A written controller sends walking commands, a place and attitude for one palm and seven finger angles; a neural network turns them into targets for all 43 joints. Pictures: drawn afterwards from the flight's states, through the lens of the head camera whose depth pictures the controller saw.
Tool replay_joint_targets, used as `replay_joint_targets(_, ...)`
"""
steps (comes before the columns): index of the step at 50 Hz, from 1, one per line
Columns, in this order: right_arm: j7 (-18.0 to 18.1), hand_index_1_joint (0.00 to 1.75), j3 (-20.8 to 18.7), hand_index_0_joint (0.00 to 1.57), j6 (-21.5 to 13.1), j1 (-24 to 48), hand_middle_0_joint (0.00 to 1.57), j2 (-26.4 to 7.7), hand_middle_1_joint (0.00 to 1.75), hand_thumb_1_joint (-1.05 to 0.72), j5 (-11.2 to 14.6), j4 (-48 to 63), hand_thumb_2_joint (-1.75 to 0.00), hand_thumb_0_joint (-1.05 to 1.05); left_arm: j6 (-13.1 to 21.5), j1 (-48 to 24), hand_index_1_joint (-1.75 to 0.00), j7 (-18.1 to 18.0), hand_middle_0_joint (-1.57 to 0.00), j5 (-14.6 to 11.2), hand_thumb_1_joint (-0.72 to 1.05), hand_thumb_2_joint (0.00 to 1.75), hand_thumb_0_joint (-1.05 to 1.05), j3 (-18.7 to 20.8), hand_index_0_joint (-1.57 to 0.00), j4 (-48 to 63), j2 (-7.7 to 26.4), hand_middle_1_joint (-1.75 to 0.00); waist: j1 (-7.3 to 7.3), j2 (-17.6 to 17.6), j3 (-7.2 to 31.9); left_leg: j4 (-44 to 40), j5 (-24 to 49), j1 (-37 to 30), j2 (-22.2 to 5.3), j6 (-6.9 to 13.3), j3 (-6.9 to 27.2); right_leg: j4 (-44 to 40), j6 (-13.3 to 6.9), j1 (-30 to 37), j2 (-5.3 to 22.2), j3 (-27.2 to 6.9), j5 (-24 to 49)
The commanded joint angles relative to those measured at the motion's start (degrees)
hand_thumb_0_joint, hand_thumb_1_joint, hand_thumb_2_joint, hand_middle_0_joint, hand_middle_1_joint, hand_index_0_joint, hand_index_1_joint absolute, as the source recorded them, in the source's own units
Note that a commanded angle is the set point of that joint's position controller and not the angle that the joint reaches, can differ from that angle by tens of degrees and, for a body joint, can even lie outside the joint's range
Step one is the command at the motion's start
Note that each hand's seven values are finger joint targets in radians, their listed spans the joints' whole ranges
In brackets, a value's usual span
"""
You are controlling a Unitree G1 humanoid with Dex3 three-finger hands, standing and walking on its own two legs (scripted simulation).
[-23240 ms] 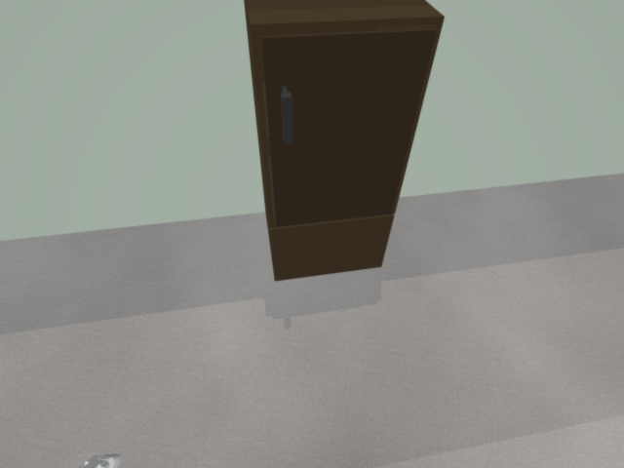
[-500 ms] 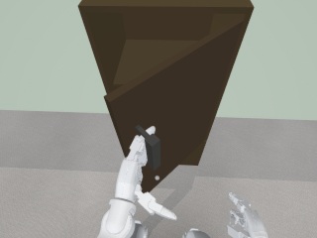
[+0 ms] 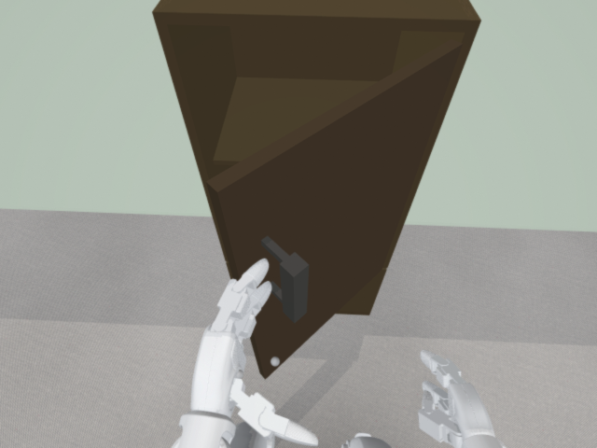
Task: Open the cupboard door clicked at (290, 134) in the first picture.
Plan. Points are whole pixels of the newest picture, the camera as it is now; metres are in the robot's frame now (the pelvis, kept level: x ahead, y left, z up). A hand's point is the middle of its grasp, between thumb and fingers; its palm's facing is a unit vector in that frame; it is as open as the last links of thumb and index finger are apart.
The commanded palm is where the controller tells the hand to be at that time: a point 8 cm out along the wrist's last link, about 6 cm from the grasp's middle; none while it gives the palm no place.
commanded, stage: slide the hand sideways off the handle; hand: left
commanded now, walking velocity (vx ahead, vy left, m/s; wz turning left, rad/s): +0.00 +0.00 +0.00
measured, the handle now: (283, 279) +0.31 +0.04 +0.07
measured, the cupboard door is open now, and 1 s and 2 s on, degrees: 46 46 46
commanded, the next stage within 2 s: draw the hand back to the body in 0.46 s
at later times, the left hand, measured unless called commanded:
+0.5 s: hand (234, 395) +0.18 +0.08 +0.07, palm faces -0.02 -1.00 +0.01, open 16.3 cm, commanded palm +0.15 +0.13 +0.07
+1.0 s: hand (169, 381) +0.18 +0.13 +0.12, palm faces -0.02 -1.00 -0.05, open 16.3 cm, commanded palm +0.15 +0.20 +0.14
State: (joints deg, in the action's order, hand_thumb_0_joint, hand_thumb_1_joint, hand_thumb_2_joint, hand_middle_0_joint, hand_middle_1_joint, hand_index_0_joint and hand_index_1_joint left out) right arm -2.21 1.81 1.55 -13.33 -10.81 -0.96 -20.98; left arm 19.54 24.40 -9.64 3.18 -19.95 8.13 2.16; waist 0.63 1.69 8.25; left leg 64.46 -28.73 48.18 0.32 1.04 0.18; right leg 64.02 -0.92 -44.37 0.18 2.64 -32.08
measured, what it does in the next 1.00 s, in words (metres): stands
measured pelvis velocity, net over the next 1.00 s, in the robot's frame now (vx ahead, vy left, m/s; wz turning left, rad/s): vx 0.01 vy -0.01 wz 0.01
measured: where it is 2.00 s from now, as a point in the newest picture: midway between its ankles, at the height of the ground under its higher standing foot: outside the picture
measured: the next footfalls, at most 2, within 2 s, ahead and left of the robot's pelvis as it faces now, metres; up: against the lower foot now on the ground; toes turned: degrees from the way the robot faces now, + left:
none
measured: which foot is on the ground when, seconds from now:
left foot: down 0.00-1.00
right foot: down 0.00-1.00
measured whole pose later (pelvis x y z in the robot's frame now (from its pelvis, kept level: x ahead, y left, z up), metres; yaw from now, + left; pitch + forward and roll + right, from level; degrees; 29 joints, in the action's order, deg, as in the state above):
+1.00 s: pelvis +0.01 -0.01 +0.02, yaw +1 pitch +9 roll -2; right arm 3.0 1.0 -1.3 -16.7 -12.4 2.3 -20.7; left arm 14.7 38.7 6.2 -11.4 -0.9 24.1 12.2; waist 0.0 3.2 8.7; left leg 59.2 -27.3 40.7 -0.3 0.3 2.0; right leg 57.2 -1.4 -35.9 -0.8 4.2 -30.1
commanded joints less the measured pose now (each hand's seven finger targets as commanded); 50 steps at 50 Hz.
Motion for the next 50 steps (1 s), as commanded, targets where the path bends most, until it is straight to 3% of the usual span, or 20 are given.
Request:
replay_joint_targets(1, 0.63, 0.30, -2.84, 0.20, -3.27, 3.19, 0.20, -5.85, 0.30, -0.90, 0.42, 9.98, -0.90, 0.00, 4.37, 1.32, -0.30, 0.89, -0.15, -1.19, -0.50, 0.30, 0.00, 3.16, -0.15, 15.21, -0.32, -0.30, -0.03, -2.88, 9.26, -9.21, 10.00, -8.82, 0.62, 0.15, 1.89, -9.93, -1.27, 3.35, -1.27, -0.23, 14.33)
replay_joint_targets(8, 0.72, 0.30, -3.35, 0.20, -3.94, 2.45, 0.20, -6.00, 0.30, -0.90, 0.60, 10.92, -0.90, 0.00, 5.73, 10.34, -0.30, 3.95, -0.15, -3.34, -0.50, 0.30, 0.00, 5.48, -0.15, 18.67, 1.79, -0.30, -0.49, -4.12, 10.24, -7.40, 13.17, -7.33, 0.80, 0.34, 1.67, -8.73, -0.90, 4.80, -1.35, -0.80, 19.25)
replay_joint_targets(10, 0.85, 0.30, -3.36, 0.20, -4.11, 2.31, 0.20, -6.10, 0.30, -0.90, 0.56, 10.81, -0.90, 0.00, 6.40, 9.81, -0.30, 4.80, -0.15, -3.59, -0.50, 0.30, 0.00, 5.94, -0.15, 19.87, 2.82, -0.30, 0.17, -3.26, 9.25, -6.51, 12.01, -6.15, 0.93, 0.40, 1.55, -8.55, -0.63, 3.56, -1.15, -1.25, 18.59)
replay_joint_targets(13, 1.28, 0.30, -3.63, 0.20, -4.51, 2.14, 0.20, -6.20, 0.30, -0.90, 0.61, 10.69, -0.90, 0.00, 7.17, 10.58, -0.30, 6.17, -0.15, -4.50, -0.50, 0.30, 0.00, 7.16, -0.15, 20.14, 3.60, -0.30, 0.50, -4.80, 8.92, -5.49, 10.49, -4.44, 1.02, 0.58, 1.66, -8.90, -0.38, 3.19, -1.11, -1.93, 17.10)
replay_joint_targets(17, 1.89, 0.30, -4.20, 0.20, -4.85, 1.91, 0.20, -6.16, 0.30, -0.90, 1.13, 10.61, -0.90, 0.00, 7.96, 15.11, -0.30, 9.12, -0.15, -6.39, -0.50, 0.30, 0.00, 9.56, -0.15, 21.60, 5.29, -0.30, -0.05, -4.72, 10.74, -4.55, 10.74, -3.61, 1.14, 0.54, 1.27, -8.86, 0.20, 4.42, -0.73, -2.93, 18.77)
replay_joint_targets(23, 2.92, 0.30, -4.46, 0.20, -5.36, 2.19, 0.20, -6.18, 0.30, -0.90, 1.58, 10.46, -0.90, 0.00, 7.79, 15.82, -0.30, 12.08, -0.15, -8.44, -0.50, 0.30, 0.00, 10.31, -0.15, 22.79, 5.83, -0.30, 0.34, -4.95, 10.03, -3.60, 10.88, -2.43, 1.25, 0.74, 1.75, -8.81, 0.52, 4.33, -0.43, -3.47, 19.20)
replay_joint_targets(27, 3.25, 0.30, -4.52, 0.20, -5.60, 1.86, 0.20, -6.24, 0.30, -0.90, 1.51, 10.19, -0.90, 0.00, 7.99, 14.57, -0.30, 12.28, -0.15, -8.70, -0.50, 0.30, 0.00, 11.45, -0.15, 22.27, 6.68, -0.30, 0.50, -4.78, 9.26, -3.09, 8.90, -1.41, 1.24, 0.67, 1.73, -9.09, 0.58, 2.63, -0.27, -3.74, 15.58)
replay_joint_targets(30, 3.68, 0.30, -4.61, 0.20, -5.13, 2.11, 0.20, -6.13, 0.30, -0.90, 1.70, 10.56, -0.90, 0.00, 7.34, 14.08, -0.30, 11.92, -0.15, -9.11, -0.50, 0.30, 0.00, 15.57, -0.15, 24.81, 10.54, -0.30, -0.55, -3.47, 10.59, -3.84, 8.84, -2.62, 1.12, 0.60, 1.24, -10.54, 0.50, 4.52, -0.19, -4.85, 14.34)
replay_joint_targets(33, 4.16, 0.30, -4.38, 0.20, -4.66, 2.12, 0.20, -5.96, 0.30, -0.90, 2.38, 11.08, -0.90, 0.00, 5.51, 15.09, -0.30, 11.76, -0.15, -10.56, -0.50, 0.30, 0.00, 17.75, -0.15, 27.83, 11.77, -0.30, -1.29, -1.84, 11.33, -6.39, 10.10, -5.91, 1.12, 0.80, 1.22, -12.21, 0.18, 7.27, -0.80, -3.98, 14.68)
replay_joint_targets(35, 4.44, 0.30, -4.09, 0.20, -4.62, 2.10, 0.20, -6.03, 0.30, -0.90, 2.87, 11.12, -0.90, 0.00, 4.04, 15.03, -0.30, 12.49, -0.15, -11.54, -0.50, 0.30, 0.00, 16.66, -0.15, 27.95, 10.28, -0.30, -0.31, -2.24, 8.45, -7.89, 9.44, -7.13, 1.06, 0.84, 1.20, -13.84, 0.55, 6.95, -0.92, -3.27, 14.24)
replay_joint_targets(38, 5.02, 0.30, -4.07, 0.20, -4.71, 2.31, 0.20, -6.43, 0.30, -0.90, 3.09, 10.70, -0.90, 0.00, 1.72, 16.31, -0.30, 13.82, -0.15, -12.76, -0.50, 0.30, 0.00, 18.41, -0.15, 26.14, 10.89, -0.30, -0.20, -4.89, 6.80, -9.18, 9.43, -8.10, 0.94, 0.94, 1.62, -15.84, 0.92, 8.50, -0.84, -3.10, 14.42)
replay_joint_targets(41, 5.14, 0.30, -3.69, 0.20, -5.06, 2.21, 0.20, -6.85, 0.30, -0.90, 3.25, 10.65, -0.90, 0.00, 0.26, 15.74, -0.30, 15.32, -0.15, -13.48, -0.50, 0.30, 0.00, 19.43, -0.15, 26.68, 12.00, -0.30, -0.13, -2.48, 4.09, -11.16, 8.60, -9.53, 0.91, 0.92, 1.60, -17.10, 0.76, 7.93, -0.99, -2.26, 12.19)
replay_joint_targets(43, 5.42, 0.30, -3.54, 0.20, -5.38, 2.45, 0.20, -7.14, 0.30, -0.90, 3.25, 10.52, -0.90, 0.00, -0.47, 14.53, -0.30, 15.50, -0.15, -13.71, -0.50, 0.30, 0.00, 20.26, -0.15, 26.35, 12.58, -0.30, -0.04, -2.82, 2.57, -12.44, 7.62, -10.37, 0.73, 0.99, 1.90, -18.03, 0.48, 7.92, -1.30, -1.56, 9.58)
replay_joint_targets(47, 5.52, 0.30, -3.21, 0.20, -6.52, 2.00, 0.20, -7.00, 0.30, -0.90, 3.48, 10.58, -0.90, 0.00, -0.80, 13.95, -0.30, 15.72, -0.15, -15.05, -0.50, 0.30, 0.00, 22.91, -0.15, 30.16, 14.30, -0.30, -0.90, 0.08, 4.52, -14.68, 8.97, -14.06, 0.69, 0.94, 2.07, -18.46, 0.18, 9.60, -1.67, -0.40, 11.00)
replay_joint_targets(50, 5.70, 0.30, -3.17, 0.20, -6.83, 2.33, 0.20, -7.16, 0.30, -0.90, 3.85, 10.00, -0.90, 0.00, -2.00, 13.56, -0.30, 16.33, -0.15, -16.30, -0.43, 0.33, 0.00, 25.18, -0.15, 30.12, 15.29, -0.30, -0.79, -0.71, 3.52, -15.73, 9.77, -14.83, 0.52, 0.90, 2.13, -19.67, 0.36, 10.84, -1.88, -0.19, 12.32)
